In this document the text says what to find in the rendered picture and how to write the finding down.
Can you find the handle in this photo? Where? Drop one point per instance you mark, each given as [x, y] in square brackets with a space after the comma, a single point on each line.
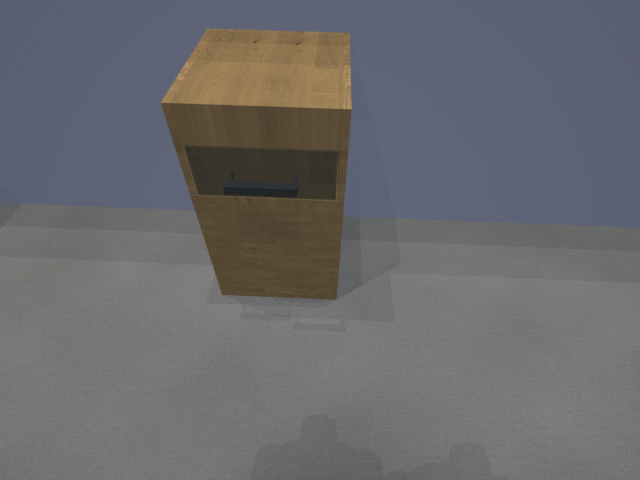
[260, 188]

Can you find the drawer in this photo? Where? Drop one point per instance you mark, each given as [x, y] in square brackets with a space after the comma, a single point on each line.
[316, 169]

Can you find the cabinet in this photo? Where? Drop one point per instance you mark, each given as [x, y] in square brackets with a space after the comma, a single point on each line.
[267, 89]

